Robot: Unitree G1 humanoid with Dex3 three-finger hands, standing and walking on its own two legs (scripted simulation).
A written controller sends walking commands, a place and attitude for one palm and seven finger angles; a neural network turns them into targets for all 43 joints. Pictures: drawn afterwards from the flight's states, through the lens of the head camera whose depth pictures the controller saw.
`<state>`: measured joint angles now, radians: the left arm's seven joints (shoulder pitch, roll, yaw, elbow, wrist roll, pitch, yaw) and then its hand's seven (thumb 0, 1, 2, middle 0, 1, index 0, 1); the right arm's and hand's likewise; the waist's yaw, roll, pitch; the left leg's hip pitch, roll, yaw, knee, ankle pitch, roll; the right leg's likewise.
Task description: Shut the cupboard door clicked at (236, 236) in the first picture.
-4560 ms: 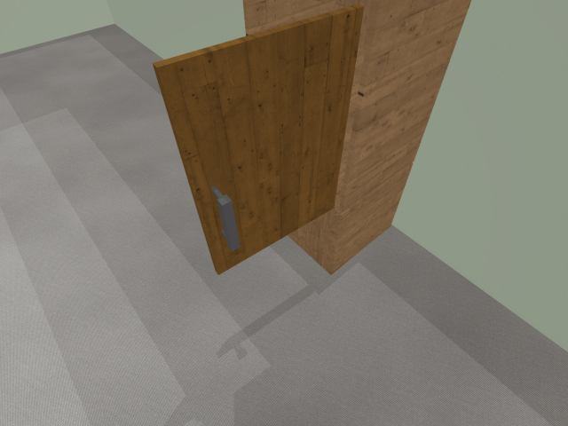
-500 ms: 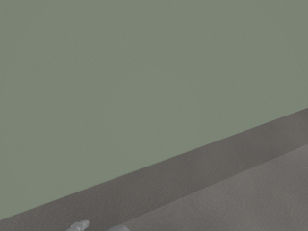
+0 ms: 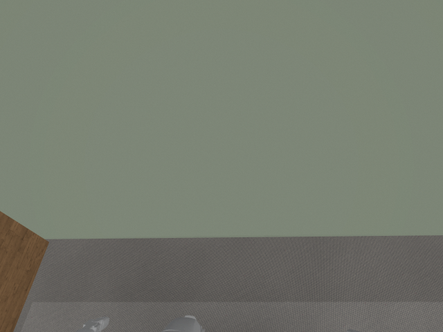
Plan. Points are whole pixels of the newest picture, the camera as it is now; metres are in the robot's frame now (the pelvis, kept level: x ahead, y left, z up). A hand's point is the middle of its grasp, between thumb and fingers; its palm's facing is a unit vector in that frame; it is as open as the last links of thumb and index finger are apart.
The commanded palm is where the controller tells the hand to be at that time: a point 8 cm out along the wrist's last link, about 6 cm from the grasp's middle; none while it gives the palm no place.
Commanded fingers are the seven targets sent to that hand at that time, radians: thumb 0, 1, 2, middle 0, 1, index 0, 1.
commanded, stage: turn to face it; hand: left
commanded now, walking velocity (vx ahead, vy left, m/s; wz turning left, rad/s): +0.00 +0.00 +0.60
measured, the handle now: out of the picture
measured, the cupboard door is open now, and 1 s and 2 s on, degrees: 85 85 85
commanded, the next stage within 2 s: none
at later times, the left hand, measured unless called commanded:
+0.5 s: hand out of the picture +0.02 +0.21 -0.16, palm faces +0.35 -0.90 -0.26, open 7.3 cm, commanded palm none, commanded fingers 0.00 0.90 0.90 -0.20 -0.30 -0.20 -0.30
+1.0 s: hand out of the picture +0.00 +0.12 -0.15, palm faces +0.61 -0.76 -0.23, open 7.3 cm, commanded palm none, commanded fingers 0.00 0.90 0.90 -0.20 -0.30 -0.20 -0.30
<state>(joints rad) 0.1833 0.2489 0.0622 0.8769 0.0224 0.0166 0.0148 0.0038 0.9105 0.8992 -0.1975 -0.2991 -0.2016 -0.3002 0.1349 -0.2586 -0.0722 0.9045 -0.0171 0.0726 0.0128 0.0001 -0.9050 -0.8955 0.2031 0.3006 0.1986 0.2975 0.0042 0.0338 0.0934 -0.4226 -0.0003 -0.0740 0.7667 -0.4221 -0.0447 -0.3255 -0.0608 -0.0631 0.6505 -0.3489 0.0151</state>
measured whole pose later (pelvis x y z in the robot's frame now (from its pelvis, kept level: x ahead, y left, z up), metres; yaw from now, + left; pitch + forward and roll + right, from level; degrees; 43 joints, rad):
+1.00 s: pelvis +0.06 -0.07 +0.01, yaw +37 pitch +1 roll +2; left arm 0.22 0.19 0.04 0.88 0.02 0.01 0.02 0.00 0.90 0.90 -0.20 -0.30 -0.21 -0.30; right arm 0.11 -0.24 -0.06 0.92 -0.01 0.08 0.03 0.00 -0.91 -0.90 0.20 0.30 0.19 0.30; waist 0.00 -0.05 0.12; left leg -0.35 0.02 0.09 0.73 -0.42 -0.06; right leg -0.20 -0.14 -0.26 0.56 -0.36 -0.01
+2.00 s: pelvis +0.11 -0.08 +0.02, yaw +73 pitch +1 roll -1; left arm 0.15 0.27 0.08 0.90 0.01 0.06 0.01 0.01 0.91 0.90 -0.20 -0.30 -0.20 -0.30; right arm 0.17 -0.21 -0.04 0.92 -0.02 0.04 0.00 0.00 -0.90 -0.90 0.20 0.30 0.20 0.30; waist 0.00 -0.03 0.10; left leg -0.27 -0.02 -0.04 0.49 -0.24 0.02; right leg -0.47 -0.08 -0.02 1.02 -0.44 0.08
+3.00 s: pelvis +0.16 -0.02 +0.01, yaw +95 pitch -2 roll +1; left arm 0.19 0.18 0.05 0.96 0.02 -0.03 -0.01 0.00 0.91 0.90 -0.20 -0.30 -0.20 -0.30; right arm 0.34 -0.21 -0.04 1.08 -0.02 0.03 0.01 0.00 -0.91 -0.90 0.20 0.30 0.20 0.30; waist -0.01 0.04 0.06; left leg -0.31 -0.03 -0.01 0.92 -0.47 0.02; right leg -0.27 -0.08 -0.14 0.61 -0.30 -0.02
